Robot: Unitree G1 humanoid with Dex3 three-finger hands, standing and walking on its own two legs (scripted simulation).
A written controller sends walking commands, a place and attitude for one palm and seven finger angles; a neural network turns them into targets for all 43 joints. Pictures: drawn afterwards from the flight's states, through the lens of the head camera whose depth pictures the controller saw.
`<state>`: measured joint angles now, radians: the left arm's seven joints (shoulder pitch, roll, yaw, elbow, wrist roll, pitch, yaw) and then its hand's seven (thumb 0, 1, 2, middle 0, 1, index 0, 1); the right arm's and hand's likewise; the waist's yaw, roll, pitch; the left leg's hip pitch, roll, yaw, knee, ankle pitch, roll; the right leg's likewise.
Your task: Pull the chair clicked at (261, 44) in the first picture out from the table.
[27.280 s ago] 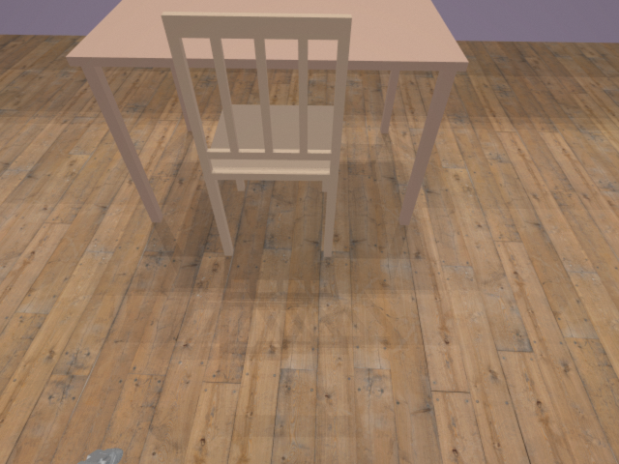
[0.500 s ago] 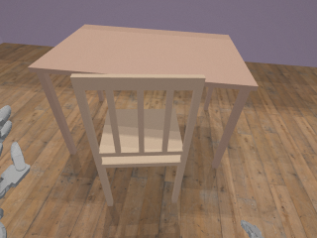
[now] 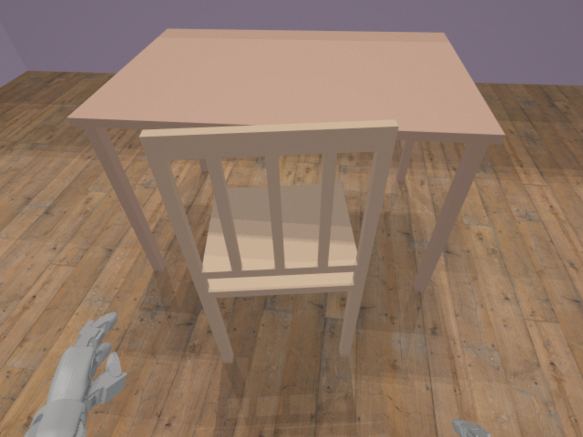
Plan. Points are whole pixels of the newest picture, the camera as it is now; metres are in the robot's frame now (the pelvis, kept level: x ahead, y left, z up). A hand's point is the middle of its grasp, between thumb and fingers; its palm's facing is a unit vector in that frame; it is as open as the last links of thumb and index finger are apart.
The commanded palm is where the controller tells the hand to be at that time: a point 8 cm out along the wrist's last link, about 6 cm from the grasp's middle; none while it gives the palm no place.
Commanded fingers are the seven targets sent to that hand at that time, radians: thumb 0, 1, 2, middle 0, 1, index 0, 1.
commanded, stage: let the arm hang, fingers relaxed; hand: left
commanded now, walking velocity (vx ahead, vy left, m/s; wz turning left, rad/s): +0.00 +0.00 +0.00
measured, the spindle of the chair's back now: (276, 218) +0.57 +0.06 -0.06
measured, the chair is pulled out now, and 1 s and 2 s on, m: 0.15 0.15 0.15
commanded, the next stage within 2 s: look to check the result in 0.96 s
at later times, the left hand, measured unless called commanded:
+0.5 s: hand out of the picture +0.01 +0.19 -0.15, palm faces -0.03 -0.97 -0.22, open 7.3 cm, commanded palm none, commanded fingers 0.00 0.90 0.90 -0.20 -0.30 -0.20 -0.30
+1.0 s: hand out of the picture +0.09 +0.16 -0.16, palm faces -0.04 -0.98 -0.21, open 7.3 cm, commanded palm none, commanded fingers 0.00 0.90 0.90 -0.20 -0.30 -0.20 -0.30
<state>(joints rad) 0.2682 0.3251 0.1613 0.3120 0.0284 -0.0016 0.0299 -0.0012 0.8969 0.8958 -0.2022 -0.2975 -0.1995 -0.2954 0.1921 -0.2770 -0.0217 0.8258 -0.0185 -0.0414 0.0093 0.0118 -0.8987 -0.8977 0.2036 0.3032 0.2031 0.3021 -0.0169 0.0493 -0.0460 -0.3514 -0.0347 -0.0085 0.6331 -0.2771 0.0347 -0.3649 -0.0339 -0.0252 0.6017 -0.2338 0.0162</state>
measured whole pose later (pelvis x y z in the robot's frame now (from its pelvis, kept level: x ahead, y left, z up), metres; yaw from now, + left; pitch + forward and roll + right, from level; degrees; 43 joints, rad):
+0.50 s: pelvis +0.05 +0.00 +0.02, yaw -3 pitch +0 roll +0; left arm 0.31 0.18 -0.01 1.15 0.00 0.02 0.03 0.00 0.92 0.89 -0.20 -0.30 -0.20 -0.29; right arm 0.29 -0.14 0.00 1.10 -0.01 0.01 -0.03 0.01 -0.90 -0.90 0.20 0.30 0.20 0.30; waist 0.00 0.01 0.06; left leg -0.18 -0.02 0.03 0.41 -0.24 0.03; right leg -0.21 -0.02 0.01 0.40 -0.19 0.02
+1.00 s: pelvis +0.08 -0.01 +0.02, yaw -4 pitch +0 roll +0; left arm 0.25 0.15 0.00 1.14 0.00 0.00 0.04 0.01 0.92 0.89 -0.20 -0.30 -0.20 -0.30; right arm 0.28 -0.14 0.00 1.14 -0.01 -0.01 -0.04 0.01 -0.91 -0.90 0.20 0.30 0.20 0.30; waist -0.01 0.01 0.04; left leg -0.11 0.00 0.04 0.38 -0.28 0.02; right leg -0.16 0.00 0.03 0.40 -0.23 0.01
